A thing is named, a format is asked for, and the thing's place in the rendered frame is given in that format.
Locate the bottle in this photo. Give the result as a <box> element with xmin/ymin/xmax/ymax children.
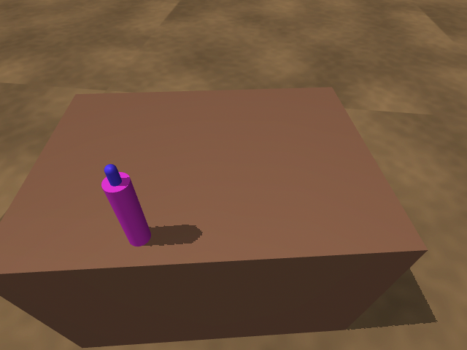
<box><xmin>101</xmin><ymin>164</ymin><xmax>151</xmax><ymax>246</ymax></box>

